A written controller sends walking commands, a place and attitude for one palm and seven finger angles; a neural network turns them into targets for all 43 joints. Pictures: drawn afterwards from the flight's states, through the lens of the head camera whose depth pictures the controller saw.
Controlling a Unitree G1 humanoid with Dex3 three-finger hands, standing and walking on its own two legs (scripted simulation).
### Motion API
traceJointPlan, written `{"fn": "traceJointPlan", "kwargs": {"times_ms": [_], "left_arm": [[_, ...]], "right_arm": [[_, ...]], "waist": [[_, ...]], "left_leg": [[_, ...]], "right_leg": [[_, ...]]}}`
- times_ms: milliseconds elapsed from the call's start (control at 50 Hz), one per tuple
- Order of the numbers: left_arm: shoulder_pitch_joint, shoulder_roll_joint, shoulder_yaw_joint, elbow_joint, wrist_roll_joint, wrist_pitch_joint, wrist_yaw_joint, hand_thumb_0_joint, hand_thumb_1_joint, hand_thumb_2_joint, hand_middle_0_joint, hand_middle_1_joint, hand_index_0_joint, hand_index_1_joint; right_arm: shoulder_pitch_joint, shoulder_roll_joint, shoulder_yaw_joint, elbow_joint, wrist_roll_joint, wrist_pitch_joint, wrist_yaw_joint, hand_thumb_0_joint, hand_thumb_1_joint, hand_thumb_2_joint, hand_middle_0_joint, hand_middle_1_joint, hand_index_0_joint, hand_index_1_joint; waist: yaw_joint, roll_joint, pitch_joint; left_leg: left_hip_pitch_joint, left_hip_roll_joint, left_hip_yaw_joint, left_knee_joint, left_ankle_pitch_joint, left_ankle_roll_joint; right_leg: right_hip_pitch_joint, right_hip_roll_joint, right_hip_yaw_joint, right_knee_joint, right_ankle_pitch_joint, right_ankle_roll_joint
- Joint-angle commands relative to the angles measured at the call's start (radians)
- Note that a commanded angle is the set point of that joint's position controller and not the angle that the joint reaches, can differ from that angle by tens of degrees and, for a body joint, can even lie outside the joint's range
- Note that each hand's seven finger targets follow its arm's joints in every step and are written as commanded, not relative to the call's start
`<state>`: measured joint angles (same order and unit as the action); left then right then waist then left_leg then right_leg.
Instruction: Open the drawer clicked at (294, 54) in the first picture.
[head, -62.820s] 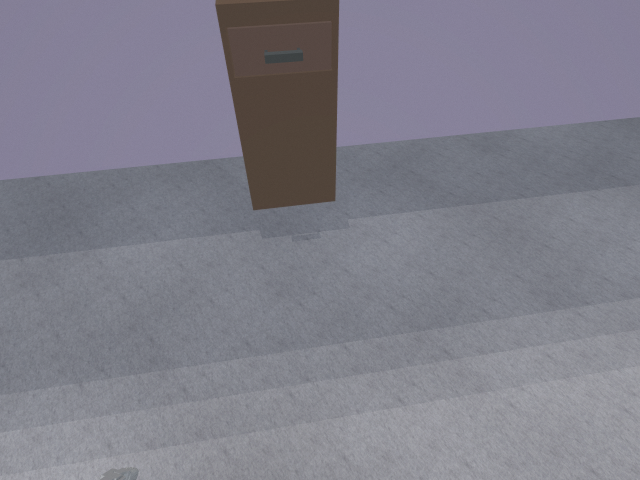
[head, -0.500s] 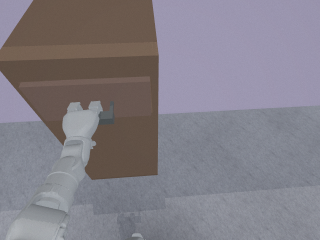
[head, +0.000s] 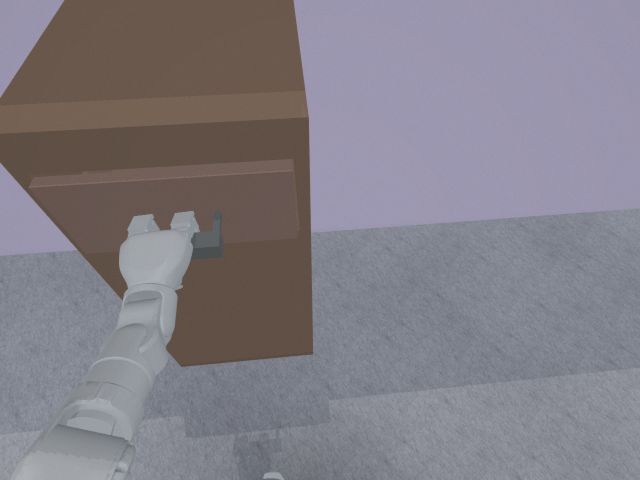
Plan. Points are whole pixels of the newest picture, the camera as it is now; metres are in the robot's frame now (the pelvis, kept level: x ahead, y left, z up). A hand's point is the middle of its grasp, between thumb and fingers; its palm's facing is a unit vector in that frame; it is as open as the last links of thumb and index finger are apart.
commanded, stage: pull the drawer open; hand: left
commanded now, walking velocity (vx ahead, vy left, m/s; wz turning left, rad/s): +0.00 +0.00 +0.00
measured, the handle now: (177, 234) +0.46 +0.22 +0.00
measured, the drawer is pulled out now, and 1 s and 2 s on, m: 0.02 0.15 0.26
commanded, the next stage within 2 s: none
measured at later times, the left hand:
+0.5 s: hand (166, 318) +0.33 +0.21 -0.02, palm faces -0.01 -0.06 -1.00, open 6.3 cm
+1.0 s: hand (160, 363) +0.27 +0.21 -0.01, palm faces -0.01 -0.08 -1.00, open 6.3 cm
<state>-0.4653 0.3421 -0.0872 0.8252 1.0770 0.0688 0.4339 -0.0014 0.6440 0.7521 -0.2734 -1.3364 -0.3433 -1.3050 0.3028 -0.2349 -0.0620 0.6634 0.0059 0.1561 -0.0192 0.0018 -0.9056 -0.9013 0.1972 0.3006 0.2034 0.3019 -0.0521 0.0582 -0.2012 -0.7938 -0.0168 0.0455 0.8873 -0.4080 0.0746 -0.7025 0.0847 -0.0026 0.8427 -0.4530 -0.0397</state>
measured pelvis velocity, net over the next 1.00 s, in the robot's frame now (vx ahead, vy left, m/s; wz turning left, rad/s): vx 0.00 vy -0.02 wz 0.01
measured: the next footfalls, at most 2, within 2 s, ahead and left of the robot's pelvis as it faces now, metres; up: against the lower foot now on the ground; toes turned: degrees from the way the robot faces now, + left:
none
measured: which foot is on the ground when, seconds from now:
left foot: down 0.00-1.00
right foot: down 0.00-1.00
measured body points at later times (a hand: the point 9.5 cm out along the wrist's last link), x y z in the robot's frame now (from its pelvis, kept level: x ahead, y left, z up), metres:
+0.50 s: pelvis +0.01 +0.00 +0.01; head +0.05 -0.01 +0.45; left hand +0.33 +0.21 +0.04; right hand +0.15 -0.25 -0.11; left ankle +0.00 +0.07 -0.69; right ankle -0.04 -0.10 -0.69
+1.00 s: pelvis +0.00 -0.02 +0.01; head +0.03 -0.03 +0.46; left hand +0.27 +0.21 +0.04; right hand +0.16 -0.26 -0.11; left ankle +0.00 +0.07 -0.69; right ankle -0.04 -0.10 -0.69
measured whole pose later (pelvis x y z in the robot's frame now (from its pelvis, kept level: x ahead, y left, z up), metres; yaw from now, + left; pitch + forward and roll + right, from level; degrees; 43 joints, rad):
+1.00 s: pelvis +0.00 -0.02 +0.01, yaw +1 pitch +12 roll -1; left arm 0.07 0.31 -0.15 0.33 1.06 0.11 0.45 0.02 0.63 0.78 -0.25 -1.35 -0.36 -1.30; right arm 0.19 -0.24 -0.04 0.61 0.00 0.14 -0.02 0.01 -0.91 -0.90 0.20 0.30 0.20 0.30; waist 0.01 0.06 -0.17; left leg -0.65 -0.02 0.05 0.84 -0.40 0.05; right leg -0.58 0.08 0.00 0.83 -0.46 -0.06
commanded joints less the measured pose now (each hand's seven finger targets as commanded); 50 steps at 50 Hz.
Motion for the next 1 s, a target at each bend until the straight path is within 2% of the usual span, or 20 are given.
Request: {"fn": "traceJointPlan", "kwargs": {"times_ms": [0,20,140,200,280,320,340,420,440,480,540,580,600,680,720,780,840,880,940,980], "left_arm": [[-0.189,0.149,0.053,-0.193,-0.014,-0.002,0.029,0.0,0.9,0.9,-0.4,-1.35,-0.4,-1.35],[-0.18,0.138,0.047,-0.232,-0.017,-0.001,0.03,0.0,0.9,0.9,-0.4,-1.35,-0.4,-1.35],[0.004,0.121,0.048,-0.317,-0.038,0.029,0.027,0.0,0.9,0.9,-0.4,-1.35,-0.4,-1.35],[-0.002,0.1,0.024,-0.356,-0.034,0.041,0.026,0.0,0.9,0.9,-0.4,-1.35,-0.4,-1.35],[0.039,0.098,0.019,-0.432,-0.031,0.053,0.032,0.0,0.9,0.9,-0.4,-1.35,-0.4,-1.35],[0.074,0.101,0.024,-0.431,-0.026,0.062,0.034,0.0,0.9,0.9,-0.4,-1.35,-0.4,-1.35],[0.086,0.076,0.004,-0.446,-0.032,0.065,0.034,0.0,0.9,0.9,-0.4,-1.35,-0.4,-1.35],[0.137,0.102,0.029,-0.479,-0.029,0.068,0.034,0.0,0.9,0.9,-0.4,-1.35,-0.4,-1.35],[0.144,0.089,0.017,-0.474,-0.027,0.07,0.034,0.0,0.9,0.9,-0.4,-1.35,-0.4,-1.35],[0.133,0.082,0.008,-0.515,-0.024,0.065,0.035,0.0,0.9,0.9,-0.4,-1.35,-0.4,-1.35],[0.163,0.077,0.005,-0.506,-0.027,0.067,0.034,0.0,0.9,0.9,-0.4,-1.35,-0.4,-1.35],[0.192,0.113,0.039,-0.521,-0.022,0.064,0.034,0.0,0.9,0.9,-0.4,-1.35,-0.4,-1.35],[0.195,0.094,0.021,-0.52,-0.022,0.065,0.033,0.0,0.9,0.9,-0.4,-1.35,-0.4,-1.35],[0.25,0.118,0.046,-0.553,-0.028,0.057,0.032,0.0,0.9,0.9,-0.4,-1.35,-0.4,-1.35],[0.252,0.115,0.041,-0.563,-0.026,0.054,0.034,0.0,0.9,0.9,-0.4,-1.35,-0.4,-1.35],[0.34,0.109,0.046,-0.604,-0.032,0.05,0.037,0.0,0.9,0.9,-0.4,-1.35,-0.4,-1.35],[0.369,0.084,0.023,-0.616,-0.039,0.052,0.039,0.0,0.9,0.9,-0.4,-1.35,-0.4,-1.35],[0.406,0.121,0.061,-0.658,-0.036,0.045,0.044,0.0,0.9,0.9,-0.4,-1.35,-0.4,-1.35],[0.451,0.093,0.042,-0.66,-0.04,0.046,0.048,0.0,0.9,0.9,-0.4,-1.35,-0.4,-1.35],[0.44,0.113,0.055,-0.684,-0.035,0.045,0.053,0.0,0.9,0.9,-0.4,-1.35,-0.4,-1.35]], "right_arm": [[0.017,-0.144,-0.046,-0.104,0.0,-0.028,-0.003,0.0,-0.9,-0.9,0.2,0.3,0.2,0.3],[0.01,-0.142,-0.047,-0.111,0.0,-0.029,-0.001,0.0,-0.9,-0.9,0.2,0.3,0.2,0.3],[-0.022,-0.142,-0.044,-0.134,0.003,-0.034,0.004,0.0,-0.9,-0.9,0.2,0.3,0.2,0.3],[-0.04,-0.142,-0.042,-0.136,0.005,-0.034,0.004,0.0,-0.9,-0.9,0.2,0.3,0.2,0.3],[-0.066,-0.137,-0.038,-0.145,0.002,-0.037,0.009,0.0,-0.9,-0.9,0.2,0.3,0.2,0.3],[-0.08,-0.136,-0.033,-0.15,0.002,-0.035,0.007,0.0,-0.9,-0.9,0.2,0.3,0.2,0.3],[-0.082,-0.135,-0.035,-0.155,0.0,-0.039,0.009,0.0,-0.9,-0.9,0.2,0.3,0.2,0.3],[-0.112,-0.131,-0.026,-0.164,0.0,-0.04,0.004,0.0,-0.9,-0.9,0.2,0.3,0.2,0.3],[-0.114,-0.131,-0.028,-0.165,0.0,-0.041,0.002,0.0,-0.9,-0.9,0.2,0.3,0.2,0.3],[-0.128,-0.129,-0.026,-0.167,-0.001,-0.042,0.002,0.0,-0.9,-0.9,0.2,0.3,0.2,0.3],[-0.138,-0.126,-0.023,-0.17,-0.001,-0.046,-0.002,0.0,-0.9,-0.9,0.2,0.3,0.2,0.3],[-0.154,-0.125,-0.016,-0.176,0.0,-0.044,-0.005,0.0,-0.9,-0.9,0.2,0.3,0.2,0.3],[-0.15,-0.125,-0.019,-0.178,-0.001,-0.046,-0.007,0.0,-0.9,-0.9,0.2,0.3,0.2,0.3],[-0.174,-0.122,-0.011,-0.183,0.0,-0.049,-0.008,0.0,-0.9,-0.9,0.2,0.3,0.2,0.3],[-0.179,-0.121,-0.009,-0.184,0.0,-0.051,-0.01,0.0,-0.9,-0.9,0.2,0.3,0.2,0.3],[-0.193,-0.118,-0.009,-0.196,-0.001,-0.057,-0.007,0.0,-0.9,-0.9,0.2,0.3,0.2,0.3],[-0.189,-0.118,-0.013,-0.197,-0.002,-0.061,-0.003,0.0,-0.9,-0.9,0.2,0.3,0.2,0.3],[-0.21,-0.119,-0.008,-0.206,-0.003,-0.061,-0.003,0.0,-0.9,-0.9,0.2,0.3,0.2,0.3],[-0.206,-0.116,-0.011,-0.206,-0.004,-0.068,-0.004,0.0,-0.9,-0.9,0.2,0.3,0.2,0.3],[-0.22,-0.119,-0.006,-0.202,-0.004,-0.068,-0.003,0.0,-0.9,-0.9,0.2,0.3,0.2,0.3]], "waist": [[0.023,-0.033,-0.298],[0.029,-0.029,-0.324],[0.042,-0.056,-0.29],[0.03,-0.048,-0.25],[0.041,-0.02,-0.272],[0.045,-0.036,-0.245],[0.04,-0.028,-0.241],[0.055,-0.054,-0.245],[0.046,-0.062,-0.22],[0.051,-0.044,-0.234],[0.047,-0.061,-0.191],[0.067,-0.062,-0.214],[0.056,-0.054,-0.193],[0.078,-0.05,-0.209],[0.073,-0.053,-0.19],[0.089,-0.049,-0.207],[0.073,-0.068,-0.159],[0.093,-0.06,-0.19],[0.084,-0.077,-0.152],[0.089,-0.069,-0.167]], "left_leg": [[0.358,0.013,-0.061,-0.077,0.46,-0.029],[0.367,0.012,-0.058,-0.078,0.468,-0.029],[0.372,0.011,-0.054,-0.088,0.508,-0.026],[0.382,0.016,-0.064,-0.097,0.499,-0.029],[0.42,0.018,-0.066,-0.099,0.521,-0.032],[0.403,0.014,-0.069,-0.104,0.499,-0.035],[0.407,0.012,-0.066,-0.103,0.491,-0.032],[0.388,0.003,-0.061,-0.105,0.46,-0.032],[0.38,0.003,-0.064,-0.106,0.437,-0.032],[0.4,0.004,-0.063,-0.109,0.442,-0.033],[0.379,-0.002,-0.061,-0.11,0.392,-0.031],[0.373,-0.006,-0.06,-0.115,0.386,-0.032],[0.373,-0.005,-0.062,-0.114,0.383,-0.032],[0.361,-0.013,-0.052,-0.116,0.364,-0.032],[0.35,-0.013,-0.055,-0.116,0.351,-0.033],[0.365,-0.012,-0.054,-0.119,0.369,-0.033],[0.348,-0.011,-0.056,-0.121,0.334,-0.031],[0.351,-0.014,-0.052,-0.122,0.338,-0.032],[0.329,-0.019,-0.052,-0.121,0.308,-0.031],[0.335,-0.017,-0.05,-0.121,0.306,-0.031]], "right_leg": [[0.076,0.007,0.002,-0.096,0.409,-0.012],[0.089,0.005,0.003,-0.096,0.418,-0.009],[0.145,0.003,0.008,-0.109,0.481,-0.007],[0.117,0.003,0.002,-0.111,0.445,-0.008],[0.12,0.0,0.001,-0.111,0.445,-0.007],[0.12,0.0,-0.001,-0.112,0.432,-0.009],[0.125,0.0,-0.001,-0.112,0.434,-0.01],[0.157,-0.004,0.008,-0.113,0.459,-0.008],[0.147,-0.003,0.005,-0.113,0.435,-0.01],[0.143,-0.006,0.005,-0.115,0.43,-0.01],[0.14,-0.006,0.008,-0.123,0.408,-0.011],[0.162,-0.007,0.016,-0.118,0.411,-0.012],[0.15,-0.006,0.013,-0.119,0.403,-0.014],[0.182,-0.011,0.029,-0.122,0.427,-0.012],[0.172,-0.011,0.028,-0.122,0.416,-0.012],[0.193,-0.011,0.033,-0.12,0.436,-0.014],[0.175,-0.011,0.027,-0.126,0.406,-0.012],[0.2,-0.014,0.043,-0.124,0.425,-0.013],[0.194,-0.015,0.046,-0.128,0.415,-0.011],[0.191,-0.017,0.05,-0.126,0.414,-0.01]]}}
